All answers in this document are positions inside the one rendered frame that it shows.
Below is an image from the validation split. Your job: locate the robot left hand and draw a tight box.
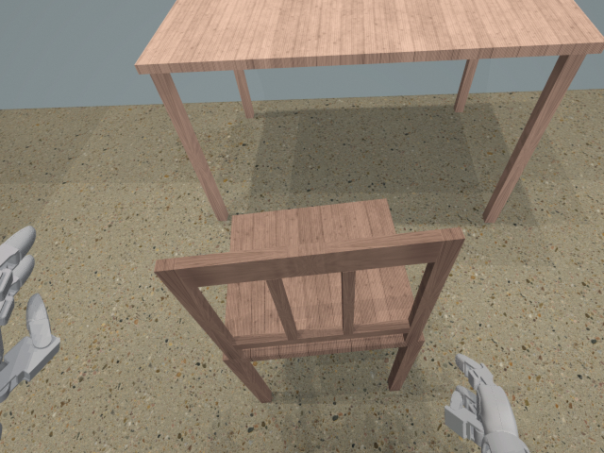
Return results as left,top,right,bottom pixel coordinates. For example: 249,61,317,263
0,226,60,403

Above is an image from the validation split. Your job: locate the table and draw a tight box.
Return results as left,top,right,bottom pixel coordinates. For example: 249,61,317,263
134,0,604,223

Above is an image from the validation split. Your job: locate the right robot forearm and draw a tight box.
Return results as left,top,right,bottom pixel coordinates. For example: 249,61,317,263
481,432,530,453

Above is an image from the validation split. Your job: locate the chair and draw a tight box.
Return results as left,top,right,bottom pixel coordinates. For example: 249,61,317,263
154,198,465,403

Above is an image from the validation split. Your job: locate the robot right hand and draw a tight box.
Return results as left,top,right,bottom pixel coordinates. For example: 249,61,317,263
445,354,519,447

